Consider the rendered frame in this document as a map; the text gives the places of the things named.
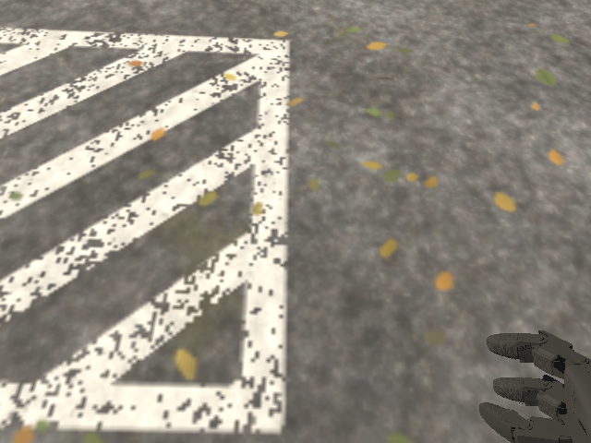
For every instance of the right robot hand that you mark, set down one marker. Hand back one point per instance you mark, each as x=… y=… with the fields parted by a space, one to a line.
x=568 y=404

